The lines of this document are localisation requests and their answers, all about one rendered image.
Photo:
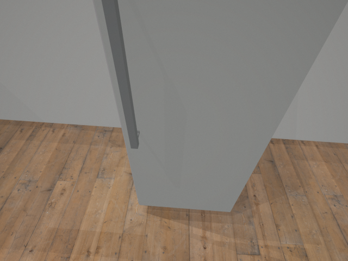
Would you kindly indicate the handle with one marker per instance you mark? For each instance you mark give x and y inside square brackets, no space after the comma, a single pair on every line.
[113,22]

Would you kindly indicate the fridge door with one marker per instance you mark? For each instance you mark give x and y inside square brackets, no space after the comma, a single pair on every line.
[211,81]

